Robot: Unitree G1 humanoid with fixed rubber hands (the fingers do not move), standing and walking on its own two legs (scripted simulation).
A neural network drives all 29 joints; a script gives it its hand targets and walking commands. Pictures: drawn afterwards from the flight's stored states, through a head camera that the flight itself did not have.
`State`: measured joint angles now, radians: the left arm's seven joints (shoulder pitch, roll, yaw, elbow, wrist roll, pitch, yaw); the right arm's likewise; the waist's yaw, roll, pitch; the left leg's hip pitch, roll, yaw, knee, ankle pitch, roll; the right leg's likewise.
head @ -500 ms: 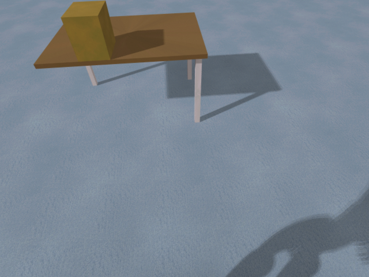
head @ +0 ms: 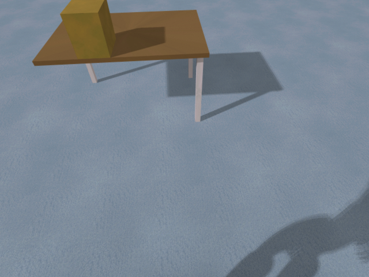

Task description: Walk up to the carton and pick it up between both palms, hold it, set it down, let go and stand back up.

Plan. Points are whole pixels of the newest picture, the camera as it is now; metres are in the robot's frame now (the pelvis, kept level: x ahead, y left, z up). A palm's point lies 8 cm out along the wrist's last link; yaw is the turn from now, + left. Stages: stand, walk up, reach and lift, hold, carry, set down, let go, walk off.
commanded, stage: stand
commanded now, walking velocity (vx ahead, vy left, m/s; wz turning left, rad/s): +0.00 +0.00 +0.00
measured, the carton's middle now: (91, 28) +1.42 +0.60 -0.06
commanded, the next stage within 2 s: none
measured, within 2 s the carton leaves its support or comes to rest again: neither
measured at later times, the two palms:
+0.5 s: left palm out of the picture -0.01 +0.20 -0.15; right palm out of the picture -0.01 -0.19 -0.15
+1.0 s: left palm out of the picture -0.01 +0.22 -0.15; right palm out of the picture -0.01 -0.18 -0.15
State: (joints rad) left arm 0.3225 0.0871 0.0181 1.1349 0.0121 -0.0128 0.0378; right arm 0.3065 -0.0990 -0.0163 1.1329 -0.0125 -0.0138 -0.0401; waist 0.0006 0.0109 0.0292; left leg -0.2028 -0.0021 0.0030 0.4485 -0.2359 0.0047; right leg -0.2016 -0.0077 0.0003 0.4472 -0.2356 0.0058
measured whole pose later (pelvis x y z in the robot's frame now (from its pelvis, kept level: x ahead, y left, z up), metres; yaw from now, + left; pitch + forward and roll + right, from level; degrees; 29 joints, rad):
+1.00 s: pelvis +0.01 +0.02 +0.00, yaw +0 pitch -2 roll +0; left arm 0.30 0.10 0.02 1.16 0.01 -0.01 0.04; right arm 0.30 -0.10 -0.02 1.14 -0.01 -0.02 -0.04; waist 0.00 0.01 0.05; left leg -0.14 -0.02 0.02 0.43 -0.25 0.03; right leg -0.13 -0.02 0.01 0.41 -0.24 0.03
